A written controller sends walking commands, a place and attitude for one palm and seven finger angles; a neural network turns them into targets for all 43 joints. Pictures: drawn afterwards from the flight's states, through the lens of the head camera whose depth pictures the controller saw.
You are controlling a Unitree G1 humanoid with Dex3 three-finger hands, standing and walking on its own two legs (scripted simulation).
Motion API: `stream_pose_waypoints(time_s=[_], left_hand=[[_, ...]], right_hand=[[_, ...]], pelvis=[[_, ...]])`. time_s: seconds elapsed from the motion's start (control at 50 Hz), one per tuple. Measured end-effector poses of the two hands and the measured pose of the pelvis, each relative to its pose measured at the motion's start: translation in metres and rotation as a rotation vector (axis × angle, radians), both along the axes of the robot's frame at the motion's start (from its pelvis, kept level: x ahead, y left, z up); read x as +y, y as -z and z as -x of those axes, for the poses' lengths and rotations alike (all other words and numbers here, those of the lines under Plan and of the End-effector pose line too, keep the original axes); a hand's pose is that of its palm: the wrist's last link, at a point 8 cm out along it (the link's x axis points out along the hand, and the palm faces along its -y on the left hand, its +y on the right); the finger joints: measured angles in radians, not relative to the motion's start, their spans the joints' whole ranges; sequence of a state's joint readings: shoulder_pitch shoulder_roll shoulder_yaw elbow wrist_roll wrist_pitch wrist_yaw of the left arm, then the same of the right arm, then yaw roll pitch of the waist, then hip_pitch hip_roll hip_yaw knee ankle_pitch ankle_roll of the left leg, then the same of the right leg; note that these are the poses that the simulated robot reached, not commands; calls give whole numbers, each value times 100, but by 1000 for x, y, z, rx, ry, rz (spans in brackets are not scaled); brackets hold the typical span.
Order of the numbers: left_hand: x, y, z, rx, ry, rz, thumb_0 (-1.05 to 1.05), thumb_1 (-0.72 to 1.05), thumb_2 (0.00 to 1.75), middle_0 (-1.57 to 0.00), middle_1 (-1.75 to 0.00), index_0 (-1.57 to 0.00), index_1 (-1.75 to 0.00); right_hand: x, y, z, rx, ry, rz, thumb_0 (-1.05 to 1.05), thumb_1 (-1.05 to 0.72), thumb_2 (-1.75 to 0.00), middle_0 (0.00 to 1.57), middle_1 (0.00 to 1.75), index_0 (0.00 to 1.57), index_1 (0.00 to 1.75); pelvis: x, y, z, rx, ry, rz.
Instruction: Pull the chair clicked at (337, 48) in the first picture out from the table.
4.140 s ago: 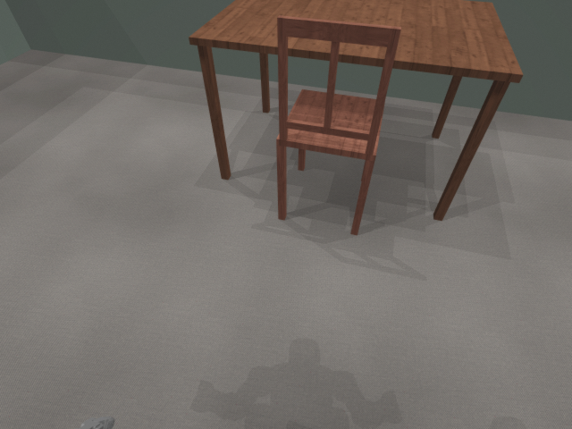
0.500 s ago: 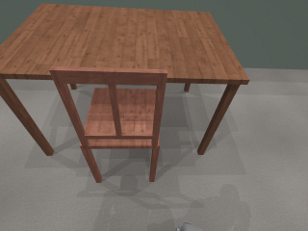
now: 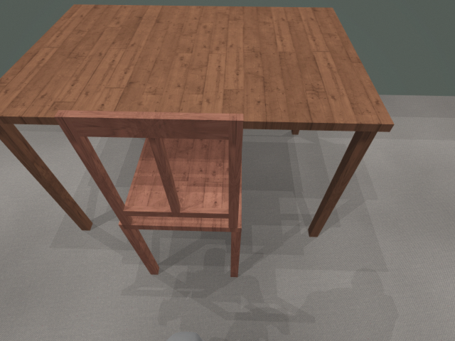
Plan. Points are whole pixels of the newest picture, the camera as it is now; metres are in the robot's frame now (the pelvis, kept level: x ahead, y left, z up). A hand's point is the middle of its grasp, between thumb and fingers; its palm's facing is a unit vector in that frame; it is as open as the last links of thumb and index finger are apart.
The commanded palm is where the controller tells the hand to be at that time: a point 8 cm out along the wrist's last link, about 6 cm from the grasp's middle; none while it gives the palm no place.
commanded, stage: come to a stop and stand still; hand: left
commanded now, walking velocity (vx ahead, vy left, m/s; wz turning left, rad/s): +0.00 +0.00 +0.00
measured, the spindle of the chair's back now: (167, 178) +0.47 +0.20 -0.07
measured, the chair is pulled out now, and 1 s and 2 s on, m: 0.00 0.00 0.00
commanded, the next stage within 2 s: look again from close up in 0.68 s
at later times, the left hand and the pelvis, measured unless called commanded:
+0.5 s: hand out of the picture -0.02 +0.27 -0.16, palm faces +0.01 -0.97 -0.24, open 7.4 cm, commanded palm none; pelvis -0.03 +0.09 +0.00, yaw -2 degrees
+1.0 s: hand out of the picture +0.00 +0.25 -0.16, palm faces -0.02 -0.98 -0.21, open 7.3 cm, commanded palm none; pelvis -0.01 +0.08 +0.01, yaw -2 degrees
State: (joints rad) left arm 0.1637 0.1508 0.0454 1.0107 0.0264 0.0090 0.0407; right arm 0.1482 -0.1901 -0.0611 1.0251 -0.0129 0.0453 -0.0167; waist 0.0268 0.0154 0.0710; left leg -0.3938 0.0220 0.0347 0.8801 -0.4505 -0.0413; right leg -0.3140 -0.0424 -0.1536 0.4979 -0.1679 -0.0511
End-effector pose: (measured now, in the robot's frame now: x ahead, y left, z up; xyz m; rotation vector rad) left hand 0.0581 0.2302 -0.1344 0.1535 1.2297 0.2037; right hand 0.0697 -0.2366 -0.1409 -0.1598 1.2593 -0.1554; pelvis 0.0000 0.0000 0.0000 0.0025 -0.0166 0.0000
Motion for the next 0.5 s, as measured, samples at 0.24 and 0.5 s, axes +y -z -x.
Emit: stream_pose_waypoints(time_s=[0.24,0.5], left_hand=[[68,10,63,92,11,-6,0,91,90,-21,-30,-20,-29],[90,-6,84,132,35,-12,0,91,90,-20,-30,-20,-29]], right_hand=[[59,-14,6,-158,-27,13,1,-91,-90,20,30,20,30],[97,7,73,13,-6,-39,1,-93,-90,20,30,21,30]], pelvis=[[57,5,16,-24,18,12],[91,-1,28,0,27,1]])
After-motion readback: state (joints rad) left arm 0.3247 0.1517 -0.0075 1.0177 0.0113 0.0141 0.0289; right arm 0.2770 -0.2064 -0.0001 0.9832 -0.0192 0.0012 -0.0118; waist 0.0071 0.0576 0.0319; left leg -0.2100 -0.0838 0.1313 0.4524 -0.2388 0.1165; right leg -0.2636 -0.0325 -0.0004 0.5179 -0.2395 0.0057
